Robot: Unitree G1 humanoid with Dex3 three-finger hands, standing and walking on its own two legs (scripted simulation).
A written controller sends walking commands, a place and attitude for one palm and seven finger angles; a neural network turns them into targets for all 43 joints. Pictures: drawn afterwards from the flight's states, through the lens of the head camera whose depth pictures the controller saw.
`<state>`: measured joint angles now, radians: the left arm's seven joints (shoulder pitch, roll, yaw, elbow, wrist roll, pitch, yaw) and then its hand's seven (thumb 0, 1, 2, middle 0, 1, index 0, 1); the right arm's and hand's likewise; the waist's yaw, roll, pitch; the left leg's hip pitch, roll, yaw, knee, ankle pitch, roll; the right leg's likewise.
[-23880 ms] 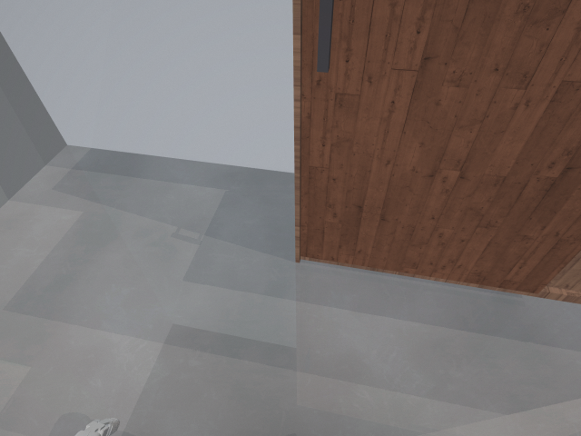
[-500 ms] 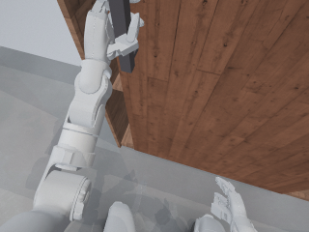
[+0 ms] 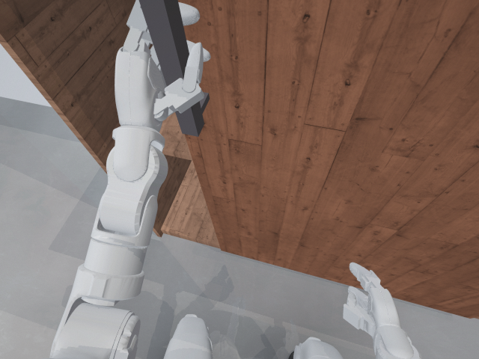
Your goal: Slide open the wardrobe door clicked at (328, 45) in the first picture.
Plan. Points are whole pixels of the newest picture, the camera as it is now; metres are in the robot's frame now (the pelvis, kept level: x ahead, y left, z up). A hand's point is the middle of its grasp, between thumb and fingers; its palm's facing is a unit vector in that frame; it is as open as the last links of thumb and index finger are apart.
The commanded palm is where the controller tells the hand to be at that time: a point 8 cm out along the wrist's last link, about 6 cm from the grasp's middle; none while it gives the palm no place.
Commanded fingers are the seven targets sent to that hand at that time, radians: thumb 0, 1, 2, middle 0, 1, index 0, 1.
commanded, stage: step sideways, sliding the door along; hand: left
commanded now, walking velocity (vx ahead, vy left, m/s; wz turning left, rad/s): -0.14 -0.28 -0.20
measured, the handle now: (184, 55) +0.43 +0.13 +0.24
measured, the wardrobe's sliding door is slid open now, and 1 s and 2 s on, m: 0.28 0.65 0.67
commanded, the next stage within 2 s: stop walking and hold the door there in 1.26 s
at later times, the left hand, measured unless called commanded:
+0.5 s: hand (415, 122) +0.35 -0.13 +0.23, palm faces -0.12 -0.99 -0.10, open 6.7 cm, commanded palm +0.34 -0.09 +0.23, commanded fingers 0.00 0.90 0.90 -0.45 -1.40 -0.45 -1.40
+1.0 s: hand out of the picture +0.33 -0.26 +0.24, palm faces +0.06 -1.00 -0.07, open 6.4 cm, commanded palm +0.31 -0.27 +0.24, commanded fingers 0.00 0.90 0.90 -0.45 -1.40 -0.45 -1.40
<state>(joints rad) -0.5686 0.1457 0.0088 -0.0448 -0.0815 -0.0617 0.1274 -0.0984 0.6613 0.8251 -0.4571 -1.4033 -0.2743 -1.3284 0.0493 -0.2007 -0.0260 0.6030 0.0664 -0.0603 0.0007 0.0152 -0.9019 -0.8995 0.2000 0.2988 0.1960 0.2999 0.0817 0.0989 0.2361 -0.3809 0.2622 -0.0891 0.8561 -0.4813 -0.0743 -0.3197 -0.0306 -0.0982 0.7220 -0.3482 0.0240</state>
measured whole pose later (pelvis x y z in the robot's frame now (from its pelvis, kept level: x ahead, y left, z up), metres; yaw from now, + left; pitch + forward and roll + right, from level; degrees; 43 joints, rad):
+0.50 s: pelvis -0.04 -0.16 +0.01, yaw -6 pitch -2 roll +1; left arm -0.47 0.15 0.00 -0.13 -0.08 -0.12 0.11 -0.08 0.63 0.79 -0.53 -1.40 -0.21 -1.39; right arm -0.01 -0.20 -0.04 0.65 0.04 -0.04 -0.04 0.02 -0.90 -0.90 0.20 0.30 0.20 0.30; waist 0.00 0.06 0.24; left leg -0.42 0.12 0.03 1.03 -0.63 -0.06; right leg -0.42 -0.05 -0.06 0.67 -0.23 -0.02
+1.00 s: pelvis -0.11 -0.35 +0.00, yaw -7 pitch -1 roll -4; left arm -0.73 0.23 0.10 0.25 -0.08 -0.06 0.15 0.00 0.65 0.84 -0.46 -1.40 -0.27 -1.40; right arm 0.13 -0.21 -0.01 0.69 0.07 -0.02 -0.03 0.02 -0.90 -0.90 0.20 0.30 0.20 0.30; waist 0.06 0.10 0.18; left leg -0.45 0.30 -0.05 0.85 -0.46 -0.06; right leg -0.28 -0.08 -0.11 0.64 -0.32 0.09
